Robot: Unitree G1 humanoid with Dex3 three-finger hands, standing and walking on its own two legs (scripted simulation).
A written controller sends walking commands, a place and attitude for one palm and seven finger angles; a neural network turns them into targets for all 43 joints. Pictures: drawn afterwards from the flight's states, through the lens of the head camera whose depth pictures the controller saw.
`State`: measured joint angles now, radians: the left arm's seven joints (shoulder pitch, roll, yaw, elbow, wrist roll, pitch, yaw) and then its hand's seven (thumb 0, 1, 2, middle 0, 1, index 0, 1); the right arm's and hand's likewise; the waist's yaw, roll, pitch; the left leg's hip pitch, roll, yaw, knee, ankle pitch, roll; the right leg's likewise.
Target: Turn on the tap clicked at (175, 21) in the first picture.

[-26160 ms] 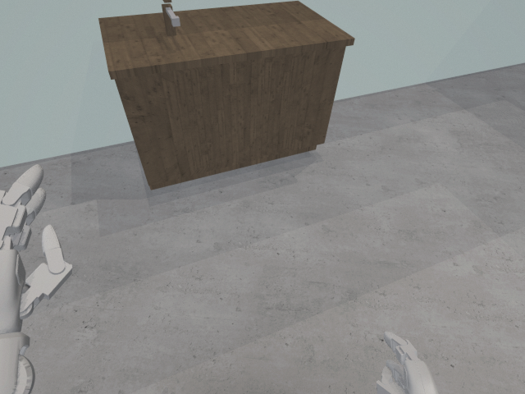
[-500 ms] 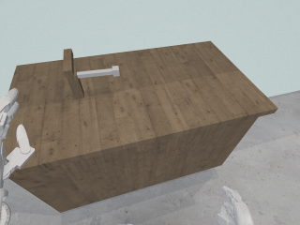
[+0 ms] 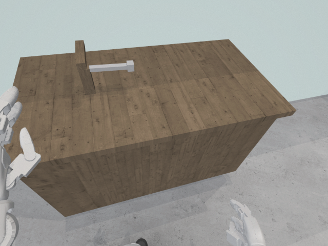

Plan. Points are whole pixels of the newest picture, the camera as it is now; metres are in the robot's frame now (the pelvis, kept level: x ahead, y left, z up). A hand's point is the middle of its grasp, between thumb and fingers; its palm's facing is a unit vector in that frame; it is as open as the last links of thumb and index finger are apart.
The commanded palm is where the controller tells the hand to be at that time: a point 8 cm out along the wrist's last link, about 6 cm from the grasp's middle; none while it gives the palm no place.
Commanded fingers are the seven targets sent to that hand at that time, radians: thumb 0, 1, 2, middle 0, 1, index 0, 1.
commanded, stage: step back with the hand held close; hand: left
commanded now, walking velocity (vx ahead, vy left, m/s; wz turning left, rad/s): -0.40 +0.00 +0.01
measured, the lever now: (130, 66) +0.67 +0.19 +0.04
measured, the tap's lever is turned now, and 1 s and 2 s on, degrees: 86 86 86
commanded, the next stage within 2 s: stop stepping back and stand still in 0.18 s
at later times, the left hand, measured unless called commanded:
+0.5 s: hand out of the picture +0.08 +0.21 +0.17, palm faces +0.36 -0.83 -0.42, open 7.4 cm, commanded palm +0.04 +0.26 +0.18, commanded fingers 0.00 0.90 0.90 -0.20 -0.30 -0.20 -0.30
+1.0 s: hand out of the picture -0.01 +0.22 +0.16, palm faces +0.49 -0.78 -0.38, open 7.4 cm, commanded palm -0.06 +0.25 +0.18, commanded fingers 0.00 0.90 0.90 -0.20 -0.30 -0.20 -0.30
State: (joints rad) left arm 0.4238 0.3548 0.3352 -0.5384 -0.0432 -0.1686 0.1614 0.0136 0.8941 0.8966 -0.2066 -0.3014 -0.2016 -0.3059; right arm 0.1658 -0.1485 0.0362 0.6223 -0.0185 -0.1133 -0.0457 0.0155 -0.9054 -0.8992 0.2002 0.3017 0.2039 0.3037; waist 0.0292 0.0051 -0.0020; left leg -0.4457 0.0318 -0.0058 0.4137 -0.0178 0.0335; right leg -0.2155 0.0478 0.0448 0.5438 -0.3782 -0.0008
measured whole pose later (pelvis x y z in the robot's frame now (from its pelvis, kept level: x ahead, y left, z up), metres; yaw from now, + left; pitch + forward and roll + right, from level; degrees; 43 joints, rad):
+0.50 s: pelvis -0.12 -0.03 +0.00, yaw +0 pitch -2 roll -1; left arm 0.53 0.41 0.34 -0.57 -0.04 -0.12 0.15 0.01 0.89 0.90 -0.21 -0.30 -0.21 -0.31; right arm 0.25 -0.19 0.01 0.58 0.00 -0.11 -0.06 0.01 -0.91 -0.90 0.20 0.30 0.20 0.30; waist -0.02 -0.01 0.02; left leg -0.42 -0.01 -0.01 0.55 -0.27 0.01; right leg -0.24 0.04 -0.03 0.49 -0.28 -0.04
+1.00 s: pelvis -0.20 -0.04 -0.02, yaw +5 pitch -4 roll +0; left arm 0.43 0.35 0.35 -0.43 -0.03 -0.15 0.14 0.01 0.89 0.90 -0.21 -0.30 -0.21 -0.31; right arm 0.28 -0.20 0.00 0.70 0.01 -0.12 -0.06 0.02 -0.91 -0.90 0.20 0.30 0.20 0.30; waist -0.01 0.03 0.00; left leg -0.35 0.03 -0.04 0.95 -0.44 0.03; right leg -0.34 0.02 -0.08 0.63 -0.21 -0.06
